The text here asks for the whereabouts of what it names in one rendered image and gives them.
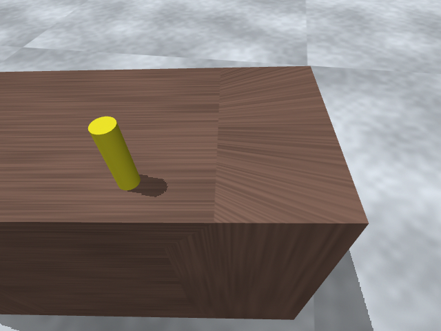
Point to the can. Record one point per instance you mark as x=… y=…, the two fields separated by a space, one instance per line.
x=111 y=144

